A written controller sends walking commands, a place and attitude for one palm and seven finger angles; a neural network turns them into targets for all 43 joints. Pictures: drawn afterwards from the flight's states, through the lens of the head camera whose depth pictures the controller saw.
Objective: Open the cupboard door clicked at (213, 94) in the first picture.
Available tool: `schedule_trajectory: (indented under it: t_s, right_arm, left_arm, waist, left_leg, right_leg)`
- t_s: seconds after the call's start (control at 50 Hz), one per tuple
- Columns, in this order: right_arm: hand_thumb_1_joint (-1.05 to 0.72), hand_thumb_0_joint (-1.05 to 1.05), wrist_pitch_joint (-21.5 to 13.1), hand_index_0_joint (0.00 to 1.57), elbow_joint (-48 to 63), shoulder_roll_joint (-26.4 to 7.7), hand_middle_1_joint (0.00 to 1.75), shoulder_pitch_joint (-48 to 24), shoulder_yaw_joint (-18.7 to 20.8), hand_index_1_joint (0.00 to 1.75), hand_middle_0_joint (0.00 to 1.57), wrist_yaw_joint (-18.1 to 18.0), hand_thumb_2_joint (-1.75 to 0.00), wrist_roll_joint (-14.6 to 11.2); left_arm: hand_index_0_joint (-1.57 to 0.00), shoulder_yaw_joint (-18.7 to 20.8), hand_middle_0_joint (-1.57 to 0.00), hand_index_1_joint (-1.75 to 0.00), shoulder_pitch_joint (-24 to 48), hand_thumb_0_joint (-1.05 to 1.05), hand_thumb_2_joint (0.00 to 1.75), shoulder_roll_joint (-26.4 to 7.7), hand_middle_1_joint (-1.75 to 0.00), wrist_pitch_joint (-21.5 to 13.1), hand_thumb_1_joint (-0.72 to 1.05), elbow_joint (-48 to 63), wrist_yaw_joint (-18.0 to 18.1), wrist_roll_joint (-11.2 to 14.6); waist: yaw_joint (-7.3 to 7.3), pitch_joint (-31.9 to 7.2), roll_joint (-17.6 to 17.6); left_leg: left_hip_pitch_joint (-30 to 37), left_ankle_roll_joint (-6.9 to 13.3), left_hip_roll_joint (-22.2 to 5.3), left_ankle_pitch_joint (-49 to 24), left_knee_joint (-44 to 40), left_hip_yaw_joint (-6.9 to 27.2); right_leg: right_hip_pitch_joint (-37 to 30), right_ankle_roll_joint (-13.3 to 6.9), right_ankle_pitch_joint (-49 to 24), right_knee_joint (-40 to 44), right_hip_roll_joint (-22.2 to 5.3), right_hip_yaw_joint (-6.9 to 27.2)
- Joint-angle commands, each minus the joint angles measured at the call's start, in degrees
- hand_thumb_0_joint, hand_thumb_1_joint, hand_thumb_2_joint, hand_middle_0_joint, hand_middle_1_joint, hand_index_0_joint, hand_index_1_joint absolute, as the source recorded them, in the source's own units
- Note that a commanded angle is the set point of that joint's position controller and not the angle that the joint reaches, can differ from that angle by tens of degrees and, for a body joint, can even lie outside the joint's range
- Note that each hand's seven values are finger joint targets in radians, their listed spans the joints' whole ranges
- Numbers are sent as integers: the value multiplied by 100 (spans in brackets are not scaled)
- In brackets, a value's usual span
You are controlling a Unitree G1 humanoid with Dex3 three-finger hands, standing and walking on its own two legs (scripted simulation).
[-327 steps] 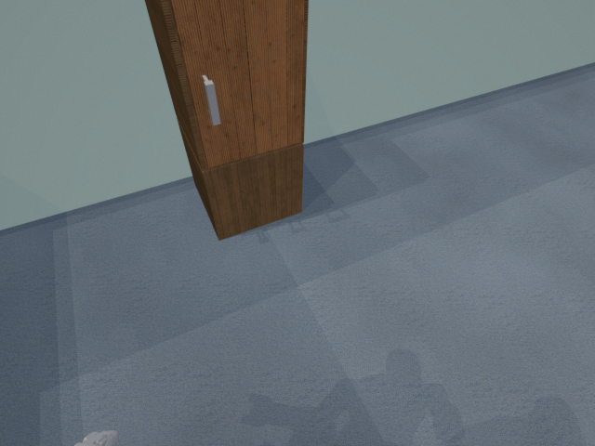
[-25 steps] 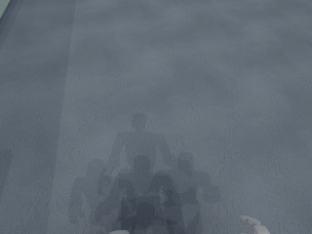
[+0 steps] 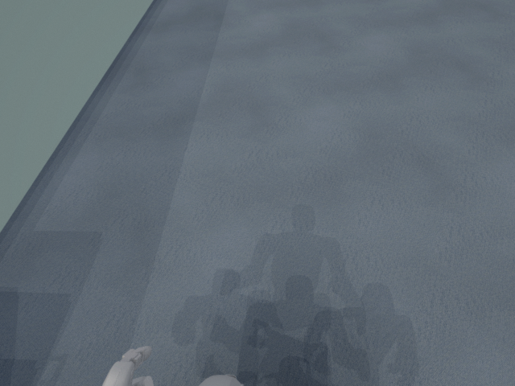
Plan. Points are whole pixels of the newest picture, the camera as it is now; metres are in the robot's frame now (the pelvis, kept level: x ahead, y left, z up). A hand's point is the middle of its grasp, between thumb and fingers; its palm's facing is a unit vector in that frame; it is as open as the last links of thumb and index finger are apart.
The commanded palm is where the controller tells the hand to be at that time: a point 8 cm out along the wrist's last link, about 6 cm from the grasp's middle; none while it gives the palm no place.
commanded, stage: turn to face it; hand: left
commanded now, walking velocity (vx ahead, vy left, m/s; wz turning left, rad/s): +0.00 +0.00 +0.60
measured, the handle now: out of the picture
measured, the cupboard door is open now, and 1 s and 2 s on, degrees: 0 0 0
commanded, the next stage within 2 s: none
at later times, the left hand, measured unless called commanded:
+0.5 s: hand out of the picture -0.03 +0.27 -0.17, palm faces +0.34 -0.90 -0.27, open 7.4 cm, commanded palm none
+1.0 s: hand out of the picture -0.03 +0.20 -0.13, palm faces +0.56 -0.78 -0.29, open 7.4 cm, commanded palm none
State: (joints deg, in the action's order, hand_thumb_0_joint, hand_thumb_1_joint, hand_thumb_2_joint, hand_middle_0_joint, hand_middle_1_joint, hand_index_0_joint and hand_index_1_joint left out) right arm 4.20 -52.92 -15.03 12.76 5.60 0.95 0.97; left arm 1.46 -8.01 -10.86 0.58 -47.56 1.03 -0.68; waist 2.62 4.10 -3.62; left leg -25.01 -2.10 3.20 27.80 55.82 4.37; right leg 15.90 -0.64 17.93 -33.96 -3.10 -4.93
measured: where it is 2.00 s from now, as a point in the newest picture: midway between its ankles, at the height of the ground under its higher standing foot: outside the picture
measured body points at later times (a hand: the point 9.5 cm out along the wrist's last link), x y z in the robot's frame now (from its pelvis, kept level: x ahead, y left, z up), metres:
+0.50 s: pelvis -0.01 +0.04 +0.00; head +0.02 +0.07 +0.45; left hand -0.05 +0.32 -0.15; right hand +0.18 -0.18 -0.12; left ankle -0.02 +0.13 -0.73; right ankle +0.01 -0.12 -0.65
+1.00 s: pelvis +0.00 -0.01 +0.01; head +0.04 -0.03 +0.46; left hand -0.06 +0.24 -0.11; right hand +0.19 -0.21 -0.15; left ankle -0.08 +0.10 -0.64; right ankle +0.06 -0.10 -0.73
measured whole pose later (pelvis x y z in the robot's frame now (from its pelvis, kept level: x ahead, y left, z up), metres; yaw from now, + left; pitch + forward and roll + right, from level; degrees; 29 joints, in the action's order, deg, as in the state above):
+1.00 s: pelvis +0.00 -0.01 +0.01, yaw +36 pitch -1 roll +2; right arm 4.9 -53.4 -15.5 13.4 6.0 2.0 1.3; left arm 1.4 -11.7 -10.2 1.3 -49.3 1.3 -0.8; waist 2.5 3.6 -2.8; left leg -29.9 -3.7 0.9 21.4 65.9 1.6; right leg 11.7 -0.6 16.5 -29.3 -4.7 -6.9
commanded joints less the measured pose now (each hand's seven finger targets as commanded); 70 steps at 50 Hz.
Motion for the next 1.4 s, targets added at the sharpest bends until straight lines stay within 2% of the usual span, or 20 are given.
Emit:
schedule_trajectory:
  t_s: [0.0,0.22,0.28,0.3,0.34,0.38,0.44,0.48,0.64,0.76,0.78,0.8,0.82,0.92,1.14,1.2,1.22,1.24,1.26,1.38]
  right_arm:
    - [-90,0,-104,20,395,-448,30,-113,85,30,20,84,-90,35]
    - [-90,0,-154,20,537,-277,30,-762,-100,30,20,115,-90,-34]
    - [-90,0,-228,20,516,-376,30,-395,-82,30,20,87,-90,-19]
    - [-90,0,-270,20,455,-588,30,-105,-23,30,20,89,-90,-3]
    - [-90,0,-316,20,356,-1706,30,696,226,30,20,27,-90,-13]
    - [-90,0,-324,20,286,-1466,30,532,177,30,20,-115,-90,-1]
    - [-90,0,-359,20,538,-1012,30,-352,15,30,20,-127,-90,14]
    - [-90,0,-370,20,558,-1006,30,-364,14,30,20,-119,-90,5]
    - [-90,0,-293,20,483,-1059,30,-55,118,30,20,-93,-90,35]
    - [-90,0,-230,20,607,-982,30,-359,177,30,20,-76,-90,20]
    - [-90,0,-226,20,651,-763,30,-334,157,30,20,-58,-90,-25]
    - [-90,0,-230,20,746,-317,30,-163,90,30,20,-27,-90,-71]
    - [-90,0,-228,20,826,-498,30,-232,126,30,20,-33,-90,24]
    - [-90,0,-81,20,384,-458,30,-33,104,30,20,102,-90,46]
    - [-90,0,-174,20,535,-268,30,-788,-94,30,20,99,-90,-51]
    - [-90,0,-242,20,473,-454,30,-346,-60,30,20,71,-90,-20]
    - [-90,0,-302,20,402,-805,30,36,32,30,20,67,-90,-2]
    - [-90,0,-334,20,401,-1498,30,386,200,30,20,44,-90,22]
    - [-90,0,-313,20,247,-1693,30,776,242,30,20,-16,-90,-16]
    - [-90,0,-371,20,527,-979,30,-354,0,30,20,-134,-90,9]
  left_arm:
    - [-20,287,-20,-30,-43,0,90,-1024,-30,-133,90,380,98,-42]
    - [-20,426,-20,-30,-724,0,90,-1443,-30,-47,90,-7,88,-104]
    - [-20,478,-20,-30,-649,0,90,-1479,-30,6,90,-68,56,-75]
    - [-20,474,-20,-30,-663,0,90,-1419,-30,36,90,-50,32,-22]
    - [-20,299,-20,-30,-320,0,90,-828,-30,65,90,387,-21,-8]
    - [-20,348,-20,-30,56,0,90,-874,-30,138,90,295,44,-17]
    - [-20,399,-20,-30,-257,0,90,-949,-30,129,90,24,-52,-31]
    - [-20,393,-20,-30,-364,0,90,-949,-30,149,90,-29,-53,-31]
    - [-20,358,-20,-30,53,0,90,-862,-30,116,90,259,-6,-11]
    - [-20,355,-20,-30,-658,0,90,-839,-30,-1,90,204,47,47]
    - [-20,408,-20,-30,-891,0,90,-1049,-30,-53,90,176,77,19]
    - [-20,521,-20,-30,-948,0,90,-1616,-30,-113,90,218,124,-86]
    - [-20,462,-20,-30,-713,0,90,-1773,-30,-47,90,339,114,-63]
    - [-20,296,-20,-30,-8,0,90,-1005,-30,-119,90,388,95,-41]
    - [-20,454,-20,-30,-836,0,90,-1458,-30,-32,90,-67,82,-117]
    - [-20,489,-20,-30,-738,0,90,-1482,-30,30,90,-94,41,-53]
    - [-20,471,-20,-30,-732,0,90,-1347,-30,52,90,-28,13,-6]
    - [-20,378,-20,-30,-599,0,90,-952,-30,64,90,223,-42,26]
    - [-20,298,-20,-30,-228,0,90,-891,-30,107,90,411,-11,-37]
    - [-20,381,-20,-30,-313,0,90,-959,-30,148,90,-19,-49,-29]
  waist:
    - [-133,-266,1351]
    - [-513,-561,1655]
    - [-302,-738,1492]
    - [-123,-912,1046]
    - [282,-1170,-1497]
    - [254,-961,-1013]
    - [-176,-559,-524]
    - [-203,-583,-418]
    - [-8,-563,-505]
    - [-355,-881,-512]
    - [-475,-931,59]
    - [-489,-854,1804]
    - [-448,-693,1829]
    - [-83,-102,1353]
    - [-553,-548,1773]
    - [-268,-740,1449]
    - [-26,-1043,609]
    - [170,-1117,-1256]
    - [333,-1217,-1096]
    - [-182,-564,-421]
  left_leg:
    - [-818,-179,-462,-570,1592,-218]
    - [-14,-162,-524,-269,-1001,-1029]
    - [808,-42,-442,-1012,-2289,-1213]
    - [1642,54,-513,-1760,-3037,-1060]
    - [2898,1267,-2770,-5338,-3447,1763]
    - [2346,1334,-2477,-4184,-3485,1560]
    - [1549,1038,-1728,-3357,-3669,782]
    - [1481,1019,-1563,-3111,-3763,746]
    - [1565,1222,-1540,-2501,-3743,1636]
    - [797,936,-1114,-2872,-3045,1820]
    - [101,636,-792,-2116,-2573,1612]
    - [-1157,85,78,-323,-1184,457]
    - [-1124,-14,105,530,36,130]
    - [-915,-175,-390,-760,1515,-186]
    - [91,-137,-442,-148,-1234,-988]
    - [1171,-5,-374,-1245,-2681,-1119]
    - [2215,193,-769,-2232,-3261,-585]
    - [3073,893,-2342,-4361,-3405,1513]
    - [3033,1457,-2885,-5405,-3348,1855]
    - [1530,1030,-1583,-3472,-3684,783]
  right_leg:
    - [-568,-468,-1962,1512,-1532,737]
    - [-1224,-604,-3011,1001,-1864,-83]
    - [-1025,-288,-2794,342,-1801,-457]
    - [-506,-37,-2409,-352,-1691,-596]
    - [1824,636,2186,-2746,-530,-438]
    - [2048,590,1627,-3436,-563,326]
    - [1610,610,555,-3341,-517,398]
    - [1428,634,400,-3084,-414,412]
    - [1232,614,679,-1815,-89,482]
    - [-489,469,-75,502,225,361]
    - [-1320,375,-393,1395,-147,655]
    - [-1948,-196,50,2143,-1825,2461]
    - [-1021,-706,-150,2149,-2604,2748]
    - [-386,-450,-1172,1719,-1440,762]
    - [-1287,-594,-3147,904,-1860,9]
    - [-809,-172,-2686,152,-1725,-430]
    - [-57,126,-2028,-818,-1519,-617]
    - [1643,609,1249,-2152,-666,-749]
    - [2051,613,2183,-2933,-530,-117]
    - [1470,619,439,-3231,-419,418]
